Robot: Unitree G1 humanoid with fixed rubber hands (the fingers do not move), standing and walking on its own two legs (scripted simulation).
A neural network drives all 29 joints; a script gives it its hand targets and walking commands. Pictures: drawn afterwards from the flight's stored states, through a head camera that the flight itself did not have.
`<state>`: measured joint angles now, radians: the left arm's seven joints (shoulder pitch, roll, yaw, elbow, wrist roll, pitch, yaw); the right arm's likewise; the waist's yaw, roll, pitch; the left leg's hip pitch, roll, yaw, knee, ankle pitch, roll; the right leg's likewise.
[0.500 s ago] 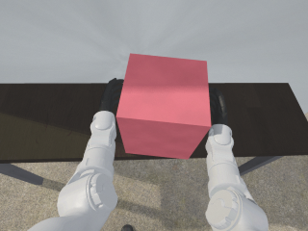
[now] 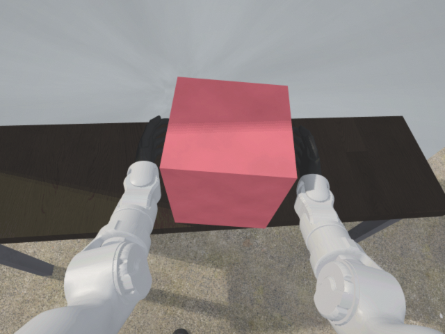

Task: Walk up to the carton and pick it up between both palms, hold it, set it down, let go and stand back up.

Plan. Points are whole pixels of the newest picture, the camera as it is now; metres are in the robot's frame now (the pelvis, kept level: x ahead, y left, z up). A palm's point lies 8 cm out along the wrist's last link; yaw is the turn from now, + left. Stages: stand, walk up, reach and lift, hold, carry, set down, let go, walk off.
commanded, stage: set down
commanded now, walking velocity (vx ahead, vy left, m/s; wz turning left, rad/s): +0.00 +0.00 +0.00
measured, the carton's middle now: (226, 160) +0.45 +0.03 -0.03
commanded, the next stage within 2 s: none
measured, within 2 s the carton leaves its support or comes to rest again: neither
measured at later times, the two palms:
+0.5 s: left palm (114, 154) +0.42 +0.24 +0.01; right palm (326, 158) +0.44 -0.16 +0.02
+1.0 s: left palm (99, 114) +0.43 +0.24 +0.11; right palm (345, 122) +0.45 -0.16 +0.11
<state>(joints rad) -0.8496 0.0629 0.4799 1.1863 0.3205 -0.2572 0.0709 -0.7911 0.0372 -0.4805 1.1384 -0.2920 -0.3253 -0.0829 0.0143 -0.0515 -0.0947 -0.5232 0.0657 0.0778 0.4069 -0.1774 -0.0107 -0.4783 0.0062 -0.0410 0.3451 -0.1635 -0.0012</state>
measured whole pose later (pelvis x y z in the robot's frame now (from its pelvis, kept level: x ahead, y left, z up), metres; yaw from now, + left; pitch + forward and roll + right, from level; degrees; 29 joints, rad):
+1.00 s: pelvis -0.03 +0.00 -0.02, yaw +1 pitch +23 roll -1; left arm -1.23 0.36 -0.16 1.54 -0.38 -0.21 0.02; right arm -1.15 -0.30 0.11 1.39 0.41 -0.13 -0.05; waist 0.01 -0.04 -0.28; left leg -0.80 0.07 0.04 0.60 -0.21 -0.02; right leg -0.76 0.00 -0.07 0.57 -0.22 -0.01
